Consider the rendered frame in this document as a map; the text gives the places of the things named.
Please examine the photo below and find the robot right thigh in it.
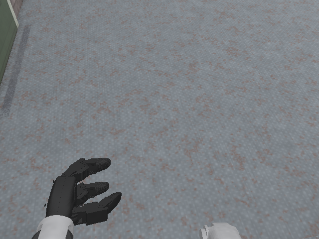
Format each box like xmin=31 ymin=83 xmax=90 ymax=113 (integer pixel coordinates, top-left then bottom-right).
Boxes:
xmin=199 ymin=222 xmax=241 ymax=239

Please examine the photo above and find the robot left hand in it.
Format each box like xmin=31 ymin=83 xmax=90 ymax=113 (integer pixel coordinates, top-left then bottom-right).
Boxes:
xmin=44 ymin=157 xmax=122 ymax=226

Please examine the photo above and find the robot left forearm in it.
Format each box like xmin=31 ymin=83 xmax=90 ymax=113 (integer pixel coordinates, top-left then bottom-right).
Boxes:
xmin=32 ymin=215 xmax=75 ymax=239

